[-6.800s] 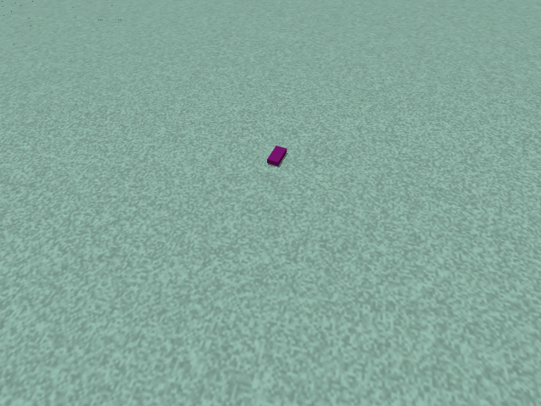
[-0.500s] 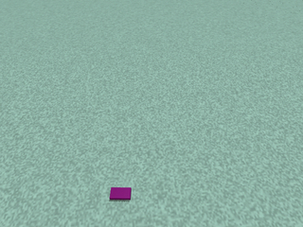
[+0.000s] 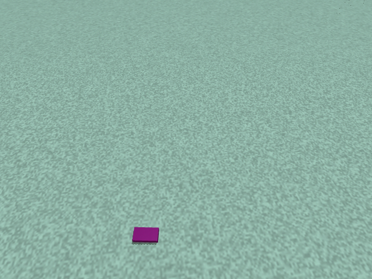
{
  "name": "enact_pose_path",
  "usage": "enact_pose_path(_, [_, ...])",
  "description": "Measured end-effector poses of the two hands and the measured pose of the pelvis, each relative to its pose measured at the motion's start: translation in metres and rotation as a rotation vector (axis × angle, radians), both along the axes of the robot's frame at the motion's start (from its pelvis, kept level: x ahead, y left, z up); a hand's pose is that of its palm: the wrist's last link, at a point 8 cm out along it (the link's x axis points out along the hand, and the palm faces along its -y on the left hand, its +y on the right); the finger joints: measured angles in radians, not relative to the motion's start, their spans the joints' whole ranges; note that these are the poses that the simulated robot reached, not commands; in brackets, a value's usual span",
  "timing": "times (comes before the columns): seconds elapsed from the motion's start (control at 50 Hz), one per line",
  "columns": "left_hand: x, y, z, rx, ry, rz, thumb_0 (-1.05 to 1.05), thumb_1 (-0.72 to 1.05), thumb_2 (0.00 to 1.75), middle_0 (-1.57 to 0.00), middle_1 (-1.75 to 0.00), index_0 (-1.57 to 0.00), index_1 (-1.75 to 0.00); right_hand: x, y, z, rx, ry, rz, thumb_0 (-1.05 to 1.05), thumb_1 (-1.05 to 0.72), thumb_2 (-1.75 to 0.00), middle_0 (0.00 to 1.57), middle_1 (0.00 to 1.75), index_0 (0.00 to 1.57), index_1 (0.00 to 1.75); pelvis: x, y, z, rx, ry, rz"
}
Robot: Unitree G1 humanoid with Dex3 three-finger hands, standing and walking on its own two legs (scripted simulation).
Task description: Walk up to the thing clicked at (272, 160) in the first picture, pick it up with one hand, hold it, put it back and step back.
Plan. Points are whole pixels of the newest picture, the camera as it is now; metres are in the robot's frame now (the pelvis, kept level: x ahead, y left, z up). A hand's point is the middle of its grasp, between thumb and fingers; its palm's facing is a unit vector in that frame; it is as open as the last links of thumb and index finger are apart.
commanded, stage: stand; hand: left
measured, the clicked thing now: (146, 234) +0.45 +0.23 -0.77
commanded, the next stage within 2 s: none
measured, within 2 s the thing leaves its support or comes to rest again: neither
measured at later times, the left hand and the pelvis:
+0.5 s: hand out of the picture +0.07 +0.25 -0.16, palm faces -0.02 -0.94 -0.34, open 7.3 cm; pelvis +0.00 -0.01 +0.00, yaw +0 degrees
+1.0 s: hand out of the picture +0.08 +0.25 -0.16, palm faces -0.03 -0.94 -0.34, open 7.3 cm; pelvis +0.01 +0.00 +0.00, yaw +0 degrees
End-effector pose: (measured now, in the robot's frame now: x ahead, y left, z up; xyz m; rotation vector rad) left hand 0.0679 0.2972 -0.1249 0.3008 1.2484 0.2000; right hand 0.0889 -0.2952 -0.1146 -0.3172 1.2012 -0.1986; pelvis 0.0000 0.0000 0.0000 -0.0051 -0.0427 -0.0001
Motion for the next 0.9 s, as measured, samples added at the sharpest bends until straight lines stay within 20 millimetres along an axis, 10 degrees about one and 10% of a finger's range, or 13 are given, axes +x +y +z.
enact_pose_path(0.9, [0.006, -0.002, 0.003, 0.009, -0.001, -0.014, 0.0, 0.9, 0.9, -0.2, -0.3, -0.21, -0.3, -0.012, -0.007, -0.003, -0.005, 0.039, -0.002, 0.01, -0.91, -0.89, 0.2, 0.3, 0.2, 0.3, 0.006, -0.004, 0.0, 0.001, 0.003, 0.001])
